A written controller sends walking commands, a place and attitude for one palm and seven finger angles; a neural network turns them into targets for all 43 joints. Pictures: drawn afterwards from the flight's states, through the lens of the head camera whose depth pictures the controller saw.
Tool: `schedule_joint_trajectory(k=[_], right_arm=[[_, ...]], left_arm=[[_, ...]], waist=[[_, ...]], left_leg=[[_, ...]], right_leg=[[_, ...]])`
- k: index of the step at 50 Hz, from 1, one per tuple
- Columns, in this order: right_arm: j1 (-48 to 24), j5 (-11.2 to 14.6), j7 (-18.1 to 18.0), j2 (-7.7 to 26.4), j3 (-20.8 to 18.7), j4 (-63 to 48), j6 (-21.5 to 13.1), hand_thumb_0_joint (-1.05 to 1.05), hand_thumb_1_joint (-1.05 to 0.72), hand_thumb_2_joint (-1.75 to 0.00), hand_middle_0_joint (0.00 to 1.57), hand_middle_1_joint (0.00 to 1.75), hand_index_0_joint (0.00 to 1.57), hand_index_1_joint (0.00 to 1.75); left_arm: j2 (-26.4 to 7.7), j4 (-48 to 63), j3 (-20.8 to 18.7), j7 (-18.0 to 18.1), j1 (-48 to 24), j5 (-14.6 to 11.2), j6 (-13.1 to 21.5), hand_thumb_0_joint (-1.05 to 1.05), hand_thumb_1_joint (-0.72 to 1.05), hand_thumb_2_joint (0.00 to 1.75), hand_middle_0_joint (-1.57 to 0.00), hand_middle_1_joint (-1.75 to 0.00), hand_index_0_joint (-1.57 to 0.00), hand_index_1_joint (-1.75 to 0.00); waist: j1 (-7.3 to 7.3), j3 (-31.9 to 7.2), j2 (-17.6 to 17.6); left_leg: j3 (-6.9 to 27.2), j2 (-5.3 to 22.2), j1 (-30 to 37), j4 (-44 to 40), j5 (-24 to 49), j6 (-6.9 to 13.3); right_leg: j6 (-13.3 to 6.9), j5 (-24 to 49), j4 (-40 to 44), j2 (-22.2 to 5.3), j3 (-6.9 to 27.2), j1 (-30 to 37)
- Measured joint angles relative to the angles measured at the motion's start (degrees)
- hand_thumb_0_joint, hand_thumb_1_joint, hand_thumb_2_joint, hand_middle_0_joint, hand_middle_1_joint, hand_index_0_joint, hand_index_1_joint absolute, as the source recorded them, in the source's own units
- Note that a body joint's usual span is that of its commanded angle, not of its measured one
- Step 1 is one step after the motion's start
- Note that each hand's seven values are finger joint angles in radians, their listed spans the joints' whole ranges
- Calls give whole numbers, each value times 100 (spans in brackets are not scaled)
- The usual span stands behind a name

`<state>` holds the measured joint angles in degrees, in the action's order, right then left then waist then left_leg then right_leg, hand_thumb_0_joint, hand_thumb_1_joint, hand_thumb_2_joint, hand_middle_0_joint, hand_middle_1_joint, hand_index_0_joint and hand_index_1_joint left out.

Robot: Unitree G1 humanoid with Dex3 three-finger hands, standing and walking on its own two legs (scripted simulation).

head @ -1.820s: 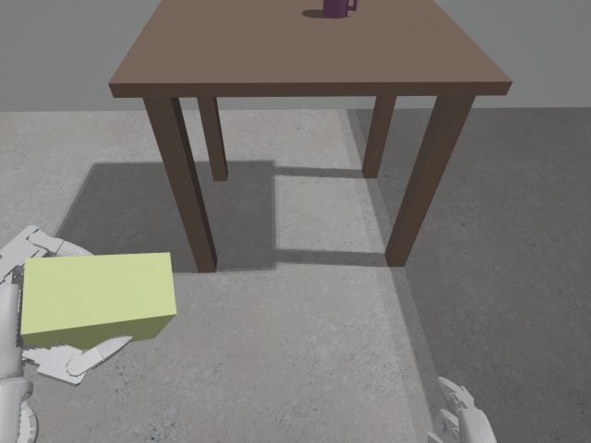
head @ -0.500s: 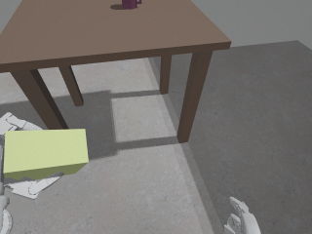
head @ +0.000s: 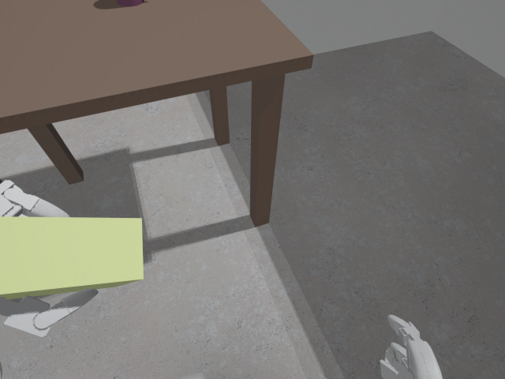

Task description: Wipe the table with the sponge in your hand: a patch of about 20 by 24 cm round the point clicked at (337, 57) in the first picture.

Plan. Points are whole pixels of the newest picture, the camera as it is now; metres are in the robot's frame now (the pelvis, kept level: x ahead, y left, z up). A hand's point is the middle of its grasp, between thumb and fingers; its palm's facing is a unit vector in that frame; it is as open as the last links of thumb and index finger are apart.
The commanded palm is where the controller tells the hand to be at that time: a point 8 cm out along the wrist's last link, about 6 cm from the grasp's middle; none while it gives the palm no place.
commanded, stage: take the last steps up to it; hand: left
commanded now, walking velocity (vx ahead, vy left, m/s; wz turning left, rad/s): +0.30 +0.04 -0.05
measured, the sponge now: (90, 257) +0.23 +0.19 +0.15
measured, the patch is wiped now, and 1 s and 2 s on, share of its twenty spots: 0.00 0.00 0.00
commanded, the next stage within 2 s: come to a stop and stand still in 1.46 s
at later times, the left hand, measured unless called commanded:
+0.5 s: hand (113, 199) +0.30 +0.19 +0.16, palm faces +0.35 -0.82 -0.45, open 10.6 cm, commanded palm +0.24 +0.24 +0.18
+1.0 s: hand (143, 128) +0.42 +0.17 +0.18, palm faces +0.35 -0.81 -0.48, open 10.6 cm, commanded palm +0.36 +0.22 +0.18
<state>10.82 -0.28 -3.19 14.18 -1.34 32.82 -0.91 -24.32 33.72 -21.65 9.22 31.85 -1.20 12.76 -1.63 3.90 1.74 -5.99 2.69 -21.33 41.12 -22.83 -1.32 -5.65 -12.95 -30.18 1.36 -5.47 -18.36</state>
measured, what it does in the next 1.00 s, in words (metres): walks ahead: left foot, then right foot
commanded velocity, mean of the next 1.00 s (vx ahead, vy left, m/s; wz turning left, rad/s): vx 0.30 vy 0.07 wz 0.01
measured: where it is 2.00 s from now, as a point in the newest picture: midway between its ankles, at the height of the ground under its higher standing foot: (267, 342)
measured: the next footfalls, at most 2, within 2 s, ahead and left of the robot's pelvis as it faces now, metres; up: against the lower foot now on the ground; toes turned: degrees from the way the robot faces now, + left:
left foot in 0.06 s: +0.07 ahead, +0.13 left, +0.00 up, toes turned +7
right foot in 0.36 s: +0.12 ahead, -0.14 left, +0.00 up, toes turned -10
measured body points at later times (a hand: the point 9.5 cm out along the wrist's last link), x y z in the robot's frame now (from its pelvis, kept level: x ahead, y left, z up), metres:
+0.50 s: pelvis +0.07 -0.04 -0.01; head +0.10 -0.06 +0.44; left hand +0.28 +0.23 +0.19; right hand +0.22 -0.26 -0.12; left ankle +0.05 +0.09 -0.67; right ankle +0.08 -0.13 -0.73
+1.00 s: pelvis +0.19 -0.05 +0.00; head +0.22 -0.07 +0.45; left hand +0.39 +0.21 +0.20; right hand +0.34 -0.26 -0.10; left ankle +0.18 +0.09 -0.73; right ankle +0.23 -0.16 -0.72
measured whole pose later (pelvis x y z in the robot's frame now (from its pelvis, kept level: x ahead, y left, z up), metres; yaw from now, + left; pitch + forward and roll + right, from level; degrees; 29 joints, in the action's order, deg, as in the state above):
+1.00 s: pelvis +0.19 -0.05 +0.00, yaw -2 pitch +0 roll +0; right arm 13.5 -0.1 -3.1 7.2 1.3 34.3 -6.7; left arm -22.4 29.7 -20.8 9.0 28.7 -1.1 13.1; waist 0.1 3.2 -1.3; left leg -8.0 6.1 -12.3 30.8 -17.8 -2.0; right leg 1.9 -19.4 -37.5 -3.7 -8.4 -20.8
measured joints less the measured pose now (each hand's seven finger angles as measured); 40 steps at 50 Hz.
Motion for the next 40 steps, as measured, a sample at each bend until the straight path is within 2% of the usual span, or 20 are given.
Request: schedule_joint_trajectory(k=[3, 4, 6, 7, 10, 13, 16, 18, 19, 20, 23, 25, 27, 29, 34, 35, 37, 40], right_arm=[[224, 10, -62, 49, -27, -9, -8, 1, -91, -90, 20, 29, 20, 30], [275, 13, -89, 26, -32, 3, -9, 1, -91, -90, 20, 29, 20, 30], [368, 14, -134, -37, -17, 37, -31, 1, -91, -90, 20, 29, 20, 30], [405, 9, -146, -81, -2, 67, -66, 1, -91, -90, 20, 29, 20, 30], [477, 15, -116, -264, 72, 170, -188, 1, -91, -90, 20, 29, 20, 30], [492, 0, -58, -457, 192, 237, -310, 1, -90, -90, 20, 29, 20, 30], [466, -16, -17, -608, 305, 239, -401, 1, -90, -90, 20, 30, 20, 30], [446, -18, 1, -668, 357, 201, -430, 1, -90, -90, 20, 30, 20, 30], [413, -10, 10, -666, 361, 188, -428, 1, -90, -90, 20, 30, 20, 30], [338, 3, 17, -628, 346, 235, -403, 1, -90, -90, 21, 30, 21, 30], [111, 19, 61, -457, 254, 468, -257, 1, -90, -90, 21, 30, 21, 30], [29, 23, 64, -342, 193, 502, -157, 1, -90, -90, 21, 30, 21, 30], [8, 19, 42, -260, 130, 450, -102, 1, -90, -90, 21, 30, 21, 30], [41, 5, 17, -194, 67, 348, -101, 1, -90, -90, 20, 30, 20, 30], [204, -16, -57, -3, -87, 100, -209, 1, -90, -90, 20, 30, 20, 30], [218, -5, -79, 18, -116, 62, -229, 1, -90, -90, 20, 30, 20, 30], [139, 24, -112, -69, -153, 62, -248, 1, -91, -90, 20, 29, 20, 30], [44, 43, -86, -267, -99, 94, -343, 1, -91, -90, 20, 29, 20, 30]], left_arm=[[39, -70, 10, 45, -97, -9, 21, -1, -52, 99, -67, -136, -67, -136], [69, -142, 15, 53, -163, -9, 21, -1, -52, 99, -67, -136, -67, -136], [194, -391, 48, 62, -309, 24, 17, -1, -52, 99, -67, -136, -67, -136], [264, -547, 73, 67, -383, 62, 3, -1, -52, 99, -67, -136, -67, -136], [398, -878, 166, 51, -550, 148, -116, -1, -52, 99, -67, -136, -67, -136], [453, -872, 236, 37, -523, 153, -196, -1, -52, 99, -67, -136, -67, -136], [412, -769, 257, 24, -456, 133, -194, -1, -52, 99, -67, -136, -67, -136], [310, -729, 230, 18, -492, 125, -162, -1, -52, 99, -67, -136, -67, -136], [266, -723, 216, 11, -560, 134, -135, -1, -52, 99, -67, -136, -67, -136], [280, -755, 239, -2, -664, 146, -106, -1, -52, 99, -67, -136, -67, -136], [423, -846, 322, -71, -797, 90, -62, -1, -52, 99, -67, -136, -67, -136], [491, -800, 296, -104, -652, 86, -9, -1, -52, 99, -67, -136, -67, -136], [475, -685, 237, -111, -475, 92, 44, -1, -52, 99, -67, -136, -67, -136], [400, -528, 170, -84, -338, 92, 82, -1, -52, 99, -67, -136, -67, -136], [283, -154, 97, 49, -275, 67, 96, -1, -53, 99, -67, -136, -67, -136], [261, -125, 75, 70, -305, 56, 108, -1, -53, 99, -67, -136, -67, -136], [216, -251, 15, 98, -483, 27, 119, -1, -53, 99, -67, -136, -67, -136], [203, -603, 6, 84, -763, 38, 34, -1, -53, 99, -67, -136, -67, -136]], waist=[[27, -169, 29], [57, -198, 88], [116, -302, 118], [101, -364, 71], [85, -460, -79], [143, -450, -197], [186, -344, -324], [192, -259, -370], [186, -208, -412], [168, -139, -486], [154, -14, -511], [117, 22, -467], [92, 51, -366], [109, 82, -228], [197, 105, -53], [213, 93, -31], [246, 112, 137], [129, 21, 74]], left_leg=[[-103, -11, 505, -965, 322, 113], [-138, -35, 608, -1081, 682, 153], [-203, -31, 708, -1021, 796, 189], [-187, -7, 739, -1009, 738, 204], [-101, 79, 866, -1135, 673, 200], [-112, 204, 1000, -1273, 686, 95], [-131, 364, 1078, -1194, 569, -41], [-109, 449, 1011, -875, 354, -133], [-71, 505, 881, -545, 178, -73], [51, 519, 668, 6, -87, -2], [333, 255, -57, 1748, -351, 18], [310, 180, -409, 2190, -179, -20], [202, 191, -552, 1859, 0, -22], [65, 216, -496, 1078, 158, 8], [-244, 143, 189, -867, 792, 87], [-289, 115, 341, -1092, 1077, 160], [-418, 36, 419, -904, 1053, 237], [-345, 84, 477, -839, 784, 256]], right_leg=[[37, -156, -145, 54, -26, 83], [65, -250, -265, 31, 6, 105], [244, -908, -766, 28, 110, 48], [324, -1145, -1198, 34, 130, -56], [503, -1187, -2125, -73, 130, -333], [616, -1117, -1969, -277, 62, -370], [674, -1031, -1092, -374, -86, -121], [654, -784, -352, -384, -208, 179], [583, -288, -215, -358, -256, 214], [484, -154, -383, -329, -317, 160], [321, -459, -555, -340, -354, 195], [331, -447, -332, -338, -334, 321], [347, -367, -96, -350, -304, 433], [347, -346, 53, -380, -265, 520], [466, -662, -127, -432, -208, 700], [505, -816, -328, -452, -176, 686], [541, -1275, -1130, -551, 47, 467], [597, -1686, -2664, -416, 215, -164]])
